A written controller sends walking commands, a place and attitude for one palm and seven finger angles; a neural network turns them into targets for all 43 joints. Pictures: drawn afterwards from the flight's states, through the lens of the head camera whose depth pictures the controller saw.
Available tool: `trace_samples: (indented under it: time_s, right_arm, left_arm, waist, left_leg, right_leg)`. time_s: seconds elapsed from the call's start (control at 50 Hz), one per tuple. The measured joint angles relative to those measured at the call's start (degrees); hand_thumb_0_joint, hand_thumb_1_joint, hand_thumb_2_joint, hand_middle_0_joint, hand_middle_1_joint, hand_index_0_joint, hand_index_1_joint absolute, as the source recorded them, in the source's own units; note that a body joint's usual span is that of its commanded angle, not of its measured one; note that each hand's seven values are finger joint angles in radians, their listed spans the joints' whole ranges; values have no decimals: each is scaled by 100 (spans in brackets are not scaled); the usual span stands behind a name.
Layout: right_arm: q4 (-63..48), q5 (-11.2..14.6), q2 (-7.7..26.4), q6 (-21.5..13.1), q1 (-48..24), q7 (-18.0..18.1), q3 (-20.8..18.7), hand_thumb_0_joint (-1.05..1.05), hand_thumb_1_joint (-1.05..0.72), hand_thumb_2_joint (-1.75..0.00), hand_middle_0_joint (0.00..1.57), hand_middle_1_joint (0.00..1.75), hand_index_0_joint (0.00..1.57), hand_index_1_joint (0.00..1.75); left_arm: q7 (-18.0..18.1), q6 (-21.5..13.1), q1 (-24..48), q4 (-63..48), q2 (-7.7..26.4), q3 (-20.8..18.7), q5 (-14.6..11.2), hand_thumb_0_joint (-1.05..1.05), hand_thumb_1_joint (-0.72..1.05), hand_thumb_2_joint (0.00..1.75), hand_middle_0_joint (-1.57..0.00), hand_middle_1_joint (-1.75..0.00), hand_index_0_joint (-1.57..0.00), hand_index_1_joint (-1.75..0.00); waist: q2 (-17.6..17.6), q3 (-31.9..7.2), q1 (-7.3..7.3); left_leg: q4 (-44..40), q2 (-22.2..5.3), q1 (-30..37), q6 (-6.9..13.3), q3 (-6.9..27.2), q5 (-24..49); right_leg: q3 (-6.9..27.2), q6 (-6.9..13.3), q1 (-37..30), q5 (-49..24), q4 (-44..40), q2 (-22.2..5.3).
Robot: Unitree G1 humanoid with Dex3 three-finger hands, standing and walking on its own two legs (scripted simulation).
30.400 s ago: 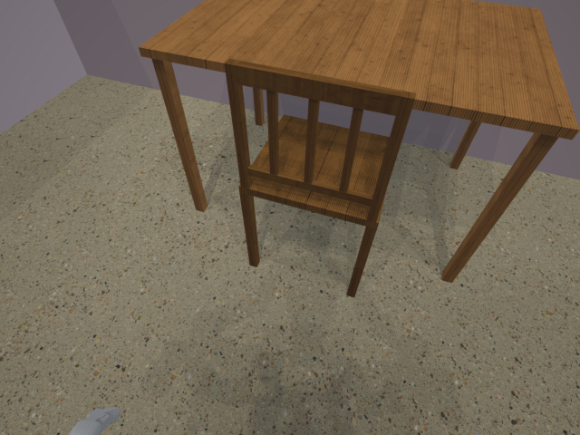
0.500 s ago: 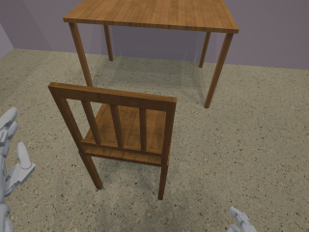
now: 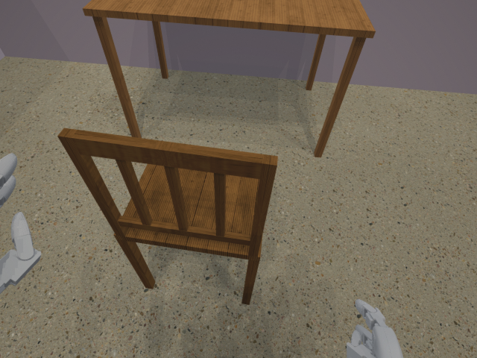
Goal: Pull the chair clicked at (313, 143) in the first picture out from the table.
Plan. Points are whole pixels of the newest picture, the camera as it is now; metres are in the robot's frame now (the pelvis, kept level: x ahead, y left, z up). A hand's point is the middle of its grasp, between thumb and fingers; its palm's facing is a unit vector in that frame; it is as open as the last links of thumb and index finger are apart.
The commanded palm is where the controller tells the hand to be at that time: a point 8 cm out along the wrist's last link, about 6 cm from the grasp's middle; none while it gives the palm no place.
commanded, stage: stop stepping back and stand still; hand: left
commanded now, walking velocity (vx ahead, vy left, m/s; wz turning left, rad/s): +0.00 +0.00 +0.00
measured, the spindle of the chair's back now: (178, 200) +0.46 +0.17 -0.10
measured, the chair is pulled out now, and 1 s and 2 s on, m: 0.68 0.68 0.68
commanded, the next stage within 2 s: let the arm hang, fingers relaxed in 0.18 s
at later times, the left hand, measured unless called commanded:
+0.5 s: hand out of the picture +0.10 +0.19 -0.14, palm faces +0.01 -0.97 -0.25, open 7.4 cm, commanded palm none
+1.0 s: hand out of the picture -0.04 +0.16 -0.17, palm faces +0.06 -0.97 -0.24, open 7.4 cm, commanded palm none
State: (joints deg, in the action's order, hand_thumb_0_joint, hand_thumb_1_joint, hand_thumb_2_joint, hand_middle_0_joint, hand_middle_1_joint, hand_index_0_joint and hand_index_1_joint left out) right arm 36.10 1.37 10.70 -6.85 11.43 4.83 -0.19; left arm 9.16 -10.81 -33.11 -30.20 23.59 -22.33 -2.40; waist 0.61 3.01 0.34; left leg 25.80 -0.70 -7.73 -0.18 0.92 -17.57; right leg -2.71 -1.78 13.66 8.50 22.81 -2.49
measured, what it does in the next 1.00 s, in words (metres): stands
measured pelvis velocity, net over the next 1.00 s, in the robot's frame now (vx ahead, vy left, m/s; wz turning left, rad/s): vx -0.03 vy -0.03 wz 0.02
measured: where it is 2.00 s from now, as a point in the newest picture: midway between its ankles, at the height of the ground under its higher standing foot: outside the picture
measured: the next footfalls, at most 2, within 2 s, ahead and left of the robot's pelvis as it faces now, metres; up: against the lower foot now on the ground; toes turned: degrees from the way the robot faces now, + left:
none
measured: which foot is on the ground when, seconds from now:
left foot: down 0.00-1.00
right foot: down 0.00-1.00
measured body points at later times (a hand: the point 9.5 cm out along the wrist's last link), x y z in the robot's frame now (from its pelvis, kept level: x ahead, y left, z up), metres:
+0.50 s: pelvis -0.02 +0.00 -0.01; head -0.01 -0.01 +0.44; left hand +0.10 +0.24 -0.12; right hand +0.09 -0.24 -0.14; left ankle -0.04 +0.12 -0.74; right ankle +0.04 -0.14 -0.74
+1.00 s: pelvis -0.03 -0.03 -0.01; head -0.01 -0.03 +0.44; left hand -0.04 +0.22 -0.15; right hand -0.08 -0.23 -0.17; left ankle -0.04 +0.12 -0.74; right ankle +0.04 -0.14 -0.74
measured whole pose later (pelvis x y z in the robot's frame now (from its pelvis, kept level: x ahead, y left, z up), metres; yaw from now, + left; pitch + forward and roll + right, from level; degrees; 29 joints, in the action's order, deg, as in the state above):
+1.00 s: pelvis -0.03 -0.03 -0.01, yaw +1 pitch -1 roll +0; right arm 59.7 -0.8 6.9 0.5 25.3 1.0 0.2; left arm 1.5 1.8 -18.9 58.8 10.3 -0.5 0.3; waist -1.1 1.9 -0.1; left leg 28.7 -1.2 -11.8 -1.3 2.4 -16.5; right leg -4.1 0.5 18.1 8.8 27.4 -2.2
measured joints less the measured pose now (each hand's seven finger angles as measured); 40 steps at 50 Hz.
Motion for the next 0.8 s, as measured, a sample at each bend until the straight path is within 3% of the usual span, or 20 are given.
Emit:
trace_samples:
  time_s: [0.12,0.28,0.32,0.4,0.46,0.54,0.58,0.64,0.8]
  right_arm:
    - [-56,15,-62,113,-82,-25,19,1,-90,-90,20,30,20,30]
    - [-62,9,-16,178,27,-18,41,1,-90,-90,20,30,20,30]
    - [211,-45,125,-8,12,-275,-63,1,-90,-90,20,30,20,30]
    - [754,-177,365,317,-174,-506,-106,1,-90,-90,20,30,20,30]
    - [923,-238,297,537,-141,-541,-51,1,-91,-90,20,30,20,30]
    - [1192,-236,83,671,189,-540,87,1,-91,-90,20,30,20,30]
    - [1387,-226,-25,708,430,-517,115,1,-91,-90,20,30,20,30]
    - [1685,-233,-100,784,719,-481,112,1,-91,-90,20,30,20,30]
    - [2098,-225,-116,824,1221,-414,-5,1,-91,-90,20,30,20,30]
  left_arm:
    - [-1,-46,-5,119,102,-182,-34,2,89,90,-21,-30,-21,-30]
    - [-17,93,-12,349,-102,3,-28,2,89,90,-21,-30,-21,-30]
    - [-255,53,427,1123,-66,374,220,1,89,90,-20,-30,-21,-30]
    - [-664,939,1382,3800,-545,1283,369,0,90,90,-20,-30,-20,-30]
    - [-780,1385,1631,5559,-979,1805,417,1,90,90,-19,-30,-20,-30]
    - [-889,1536,1551,6996,-1437,2319,395,1,91,90,-19,-30,-20,-30]
    - [-738,1388,1572,7280,-1479,2123,266,-2,98,90,-20,-30,-21,-30]
    - [-767,1299,1597,7662,-1282,2161,307,-4,101,90,-21,-30,-21,-30]
    - [-798,1310,1398,8524,-1157,2189,299,-1,95,90,-20,-30,-20,-30]
  waist:
    - [-63,-99,20]
    - [-55,-173,-22]
    - [-110,-250,-69]
    - [-270,-360,-61]
    - [-216,-254,36]
    - [116,-47,90]
    - [235,19,26]
    - [236,64,-63]
    - [-133,-38,-14]
  left_leg:
    - [-49,24,45,24,-25,2]
    - [-88,37,58,42,-20,39]
    - [146,90,-203,56,49,-4]
    - [546,220,-543,91,51,-126]
    - [661,220,-558,80,-16,-178]
    - [586,150,-436,2,-20,-128]
    - [556,83,-439,-49,61,-87]
    - [501,-13,-415,-114,137,-33]
    - [399,-64,-391,-108,157,28]
  right_leg:
    - [25,-29,-31,-1,-33,-21]
    - [20,-42,-60,-45,-95,-34]
    - [-43,-6,188,23,184,-101]
    - [-13,-28,591,271,733,-239]
    - [65,-33,688,340,951,-233]
    - [65,41,610,329,951,-162]
    - [-26,92,548,269,843,-104]
    - [-118,166,441,163,651,-11]
    - [-150,212,379,62,473,42]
